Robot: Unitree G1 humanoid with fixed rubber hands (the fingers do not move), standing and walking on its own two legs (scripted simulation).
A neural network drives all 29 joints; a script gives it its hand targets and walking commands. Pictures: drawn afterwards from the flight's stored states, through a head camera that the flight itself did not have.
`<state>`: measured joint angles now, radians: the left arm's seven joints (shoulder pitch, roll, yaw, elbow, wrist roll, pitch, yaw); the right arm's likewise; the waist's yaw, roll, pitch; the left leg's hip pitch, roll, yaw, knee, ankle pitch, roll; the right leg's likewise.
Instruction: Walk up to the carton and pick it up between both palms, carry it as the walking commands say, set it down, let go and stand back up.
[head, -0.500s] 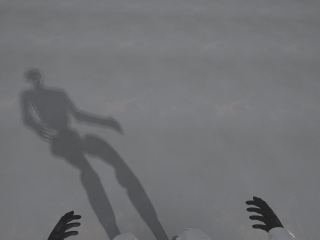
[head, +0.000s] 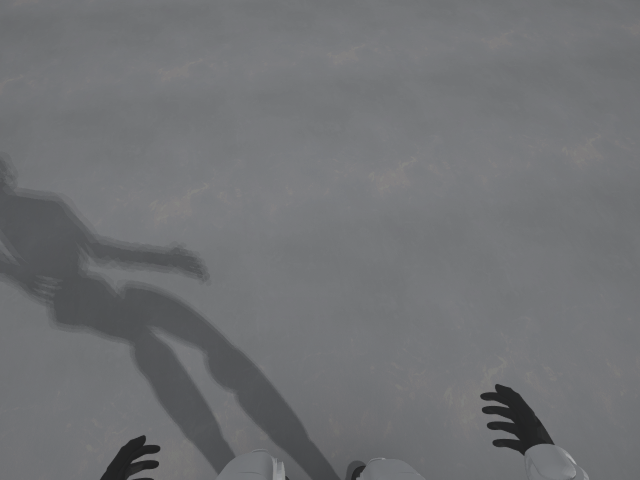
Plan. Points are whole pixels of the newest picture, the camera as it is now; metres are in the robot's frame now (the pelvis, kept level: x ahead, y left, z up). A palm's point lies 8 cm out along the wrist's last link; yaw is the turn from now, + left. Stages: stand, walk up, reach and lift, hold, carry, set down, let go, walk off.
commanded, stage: walk up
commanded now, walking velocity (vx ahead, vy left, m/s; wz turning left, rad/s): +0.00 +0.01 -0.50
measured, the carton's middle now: out of the picture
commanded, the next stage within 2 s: none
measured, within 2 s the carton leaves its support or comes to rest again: neither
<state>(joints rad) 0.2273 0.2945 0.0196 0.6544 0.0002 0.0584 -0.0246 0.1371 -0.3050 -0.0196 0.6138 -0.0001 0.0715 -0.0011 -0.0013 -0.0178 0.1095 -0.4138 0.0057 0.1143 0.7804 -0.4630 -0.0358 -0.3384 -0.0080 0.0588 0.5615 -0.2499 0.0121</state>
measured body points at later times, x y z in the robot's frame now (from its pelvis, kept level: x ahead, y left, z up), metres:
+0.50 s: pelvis -0.03 -0.03 +0.00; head +0.01 -0.03 +0.44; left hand +0.14 +0.21 -0.12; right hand +0.06 -0.32 -0.10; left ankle +0.02 +0.09 -0.73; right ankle -0.06 -0.16 -0.70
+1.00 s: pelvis -0.05 -0.03 +0.00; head +0.02 -0.05 +0.44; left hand +0.15 +0.17 -0.13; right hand -0.01 -0.34 -0.10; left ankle -0.04 +0.04 -0.74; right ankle -0.03 -0.16 -0.73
